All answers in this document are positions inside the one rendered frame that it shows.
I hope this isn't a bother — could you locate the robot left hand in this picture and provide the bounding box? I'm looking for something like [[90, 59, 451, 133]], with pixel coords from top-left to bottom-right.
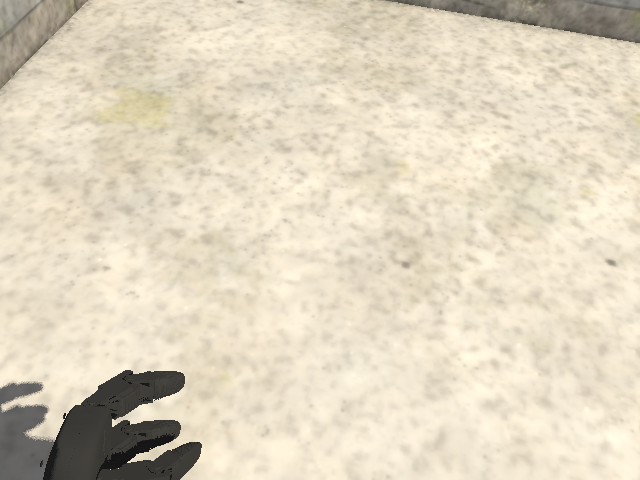
[[40, 370, 202, 480]]

